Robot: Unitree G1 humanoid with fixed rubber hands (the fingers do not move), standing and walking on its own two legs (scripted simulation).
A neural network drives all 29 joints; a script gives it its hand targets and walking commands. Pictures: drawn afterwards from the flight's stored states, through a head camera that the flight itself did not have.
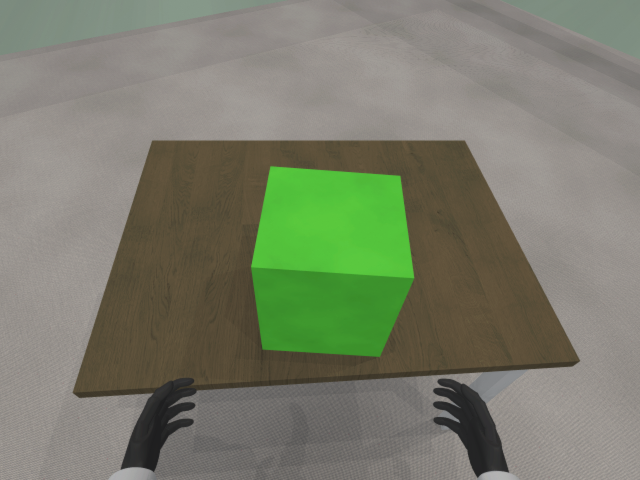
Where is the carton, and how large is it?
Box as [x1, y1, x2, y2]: [251, 166, 413, 356]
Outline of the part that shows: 270,166 251,265 262,349 379,356 413,279 400,177 395,175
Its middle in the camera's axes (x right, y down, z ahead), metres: +0.01 +0.04 +0.65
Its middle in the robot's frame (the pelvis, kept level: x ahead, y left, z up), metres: +0.45 +0.02 -0.06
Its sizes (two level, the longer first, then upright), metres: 0.210 0.200 0.250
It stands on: a table, 0.59 m high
